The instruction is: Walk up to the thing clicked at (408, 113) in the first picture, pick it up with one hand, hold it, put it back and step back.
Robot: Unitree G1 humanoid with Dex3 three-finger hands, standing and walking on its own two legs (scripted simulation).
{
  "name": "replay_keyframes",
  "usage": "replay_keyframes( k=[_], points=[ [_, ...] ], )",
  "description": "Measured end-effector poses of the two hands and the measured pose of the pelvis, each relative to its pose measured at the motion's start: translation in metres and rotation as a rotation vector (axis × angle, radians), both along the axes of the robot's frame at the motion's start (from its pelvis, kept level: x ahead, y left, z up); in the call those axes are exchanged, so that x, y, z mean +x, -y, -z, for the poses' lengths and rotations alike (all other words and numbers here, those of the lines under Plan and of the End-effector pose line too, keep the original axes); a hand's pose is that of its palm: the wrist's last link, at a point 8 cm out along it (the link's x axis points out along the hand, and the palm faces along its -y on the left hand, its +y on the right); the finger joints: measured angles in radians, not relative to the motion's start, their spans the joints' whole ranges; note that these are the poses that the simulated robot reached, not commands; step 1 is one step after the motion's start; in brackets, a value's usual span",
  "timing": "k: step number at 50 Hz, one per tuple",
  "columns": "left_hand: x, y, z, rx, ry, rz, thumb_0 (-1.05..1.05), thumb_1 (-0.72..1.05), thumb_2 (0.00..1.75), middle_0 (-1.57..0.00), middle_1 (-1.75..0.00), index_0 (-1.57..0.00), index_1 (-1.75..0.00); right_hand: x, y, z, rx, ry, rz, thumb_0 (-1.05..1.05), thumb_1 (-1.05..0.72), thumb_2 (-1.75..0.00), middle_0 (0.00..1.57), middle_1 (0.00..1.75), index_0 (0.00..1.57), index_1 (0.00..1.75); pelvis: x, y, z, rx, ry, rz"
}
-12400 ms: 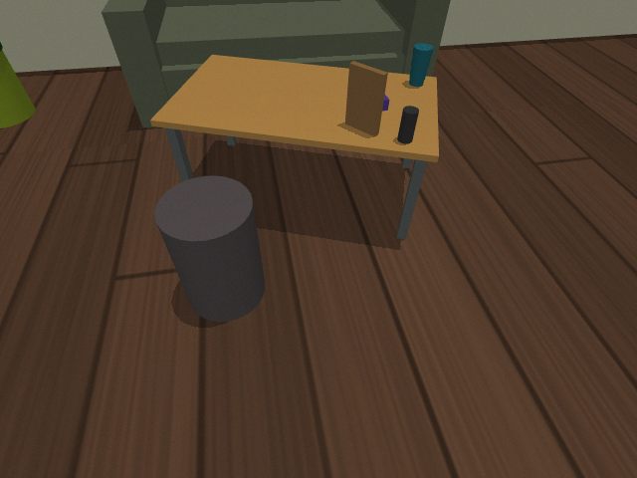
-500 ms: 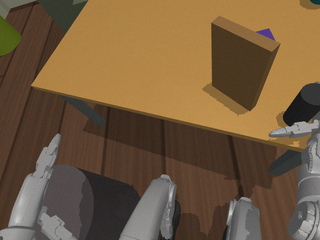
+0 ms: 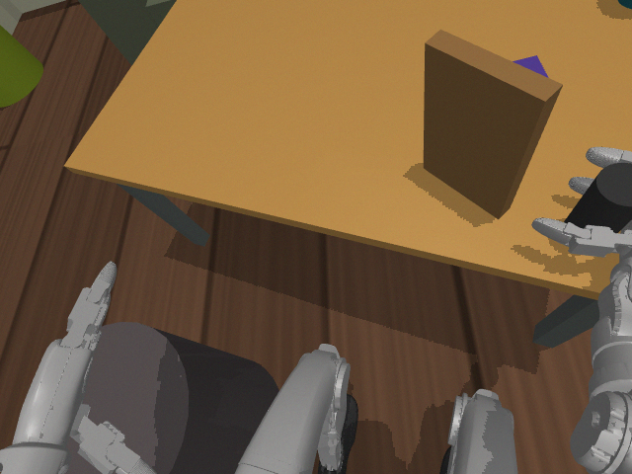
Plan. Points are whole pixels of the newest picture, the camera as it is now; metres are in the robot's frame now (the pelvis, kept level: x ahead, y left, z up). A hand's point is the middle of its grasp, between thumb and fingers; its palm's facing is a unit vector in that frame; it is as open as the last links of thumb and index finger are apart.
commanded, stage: close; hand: right
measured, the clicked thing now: (602, 211) +0.49 -0.22 -0.04
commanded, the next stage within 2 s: settle in 0.14 s
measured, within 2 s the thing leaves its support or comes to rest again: leaves its support in 0.42 s
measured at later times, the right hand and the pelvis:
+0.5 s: hand (609, 204) +0.49 -0.21 -0.02, palm faces +0.21 +0.98 +0.00, open 7.3 cm; pelvis +0.00 +0.00 +0.01, yaw +0 degrees
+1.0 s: hand (627, 174) +0.50 -0.21 +0.03, palm faces +0.21 +0.98 +0.00, open 7.3 cm; pelvis +0.01 +0.00 +0.04, yaw +0 degrees
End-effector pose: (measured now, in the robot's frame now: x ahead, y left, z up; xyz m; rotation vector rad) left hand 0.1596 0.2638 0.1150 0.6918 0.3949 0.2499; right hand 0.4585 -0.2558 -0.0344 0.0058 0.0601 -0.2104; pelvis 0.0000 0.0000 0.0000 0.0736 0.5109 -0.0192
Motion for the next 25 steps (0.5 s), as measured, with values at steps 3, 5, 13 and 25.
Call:
replay_keyframes(
  k=[3,5,13,25],
  points=[
    [0.000,0.001,-0.003,0.003,0.009,0.002,-0.01,-0.54,0.06,-0.06,-0.05,-0.06,-0.05,0.004,0.000,-0.001,0.003,-0.001,0.001,-0.01,0.14,-0.45,0.94,0.69,0.94,0.69,-0.001,0.000,0.000,0.002,0.000,0.000],
    [0.000,0.003,-0.006,0.004,0.015,0.008,-0.01,-0.54,0.06,-0.06,-0.05,-0.06,-0.05,0.005,0.000,-0.002,0.003,0.002,-0.003,-0.01,0.09,-0.50,0.98,0.74,0.98,0.74,-0.001,0.000,-0.001,0.001,-0.001,-0.001],
    [-0.004,0.006,0.001,-0.024,-0.006,-0.002,-0.01,-0.54,0.05,-0.06,-0.05,-0.06,-0.05,0.003,0.002,-0.002,0.003,0.002,-0.011,-0.01,0.10,-0.74,0.96,0.92,0.97,0.91,0.001,0.001,-0.002,0.001,-0.005,-0.003],
    [0.000,0.006,-0.001,-0.045,-0.013,-0.008,-0.01,-0.56,0.06,-0.08,-0.06,-0.07,-0.06,-0.003,0.007,-0.018,0.002,0.008,-0.004,-0.01,0.06,-1.10,0.91,0.99,0.91,0.99,0.004,0.002,-0.011,0.000,0.012,0.002]
  ],
)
